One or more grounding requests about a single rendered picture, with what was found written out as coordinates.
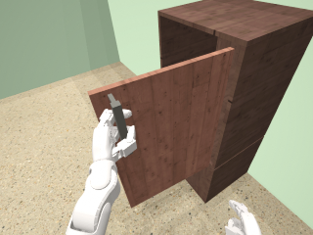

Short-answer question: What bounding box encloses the robot right hand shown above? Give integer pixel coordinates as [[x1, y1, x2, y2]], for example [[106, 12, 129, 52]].
[[225, 200, 262, 235]]

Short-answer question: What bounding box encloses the handle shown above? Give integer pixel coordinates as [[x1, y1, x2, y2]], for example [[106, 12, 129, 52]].
[[108, 94, 133, 156]]

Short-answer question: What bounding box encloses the robot left hand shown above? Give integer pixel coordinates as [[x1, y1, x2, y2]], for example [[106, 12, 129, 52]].
[[92, 109, 137, 163]]

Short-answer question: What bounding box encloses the left robot forearm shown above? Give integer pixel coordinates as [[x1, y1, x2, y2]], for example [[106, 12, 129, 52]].
[[66, 160, 121, 235]]

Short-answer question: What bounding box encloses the cupboard door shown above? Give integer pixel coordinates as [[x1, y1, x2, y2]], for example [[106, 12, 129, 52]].
[[87, 47, 235, 209]]

